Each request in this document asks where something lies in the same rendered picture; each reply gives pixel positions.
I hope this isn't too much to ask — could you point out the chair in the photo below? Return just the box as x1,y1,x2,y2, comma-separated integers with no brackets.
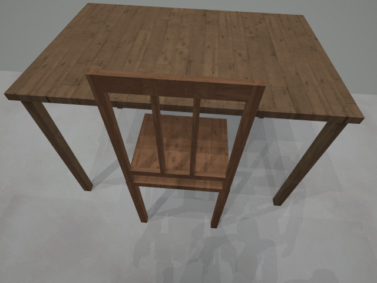
85,69,266,228

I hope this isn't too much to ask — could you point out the table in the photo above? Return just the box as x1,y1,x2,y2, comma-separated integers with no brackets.
4,3,364,206

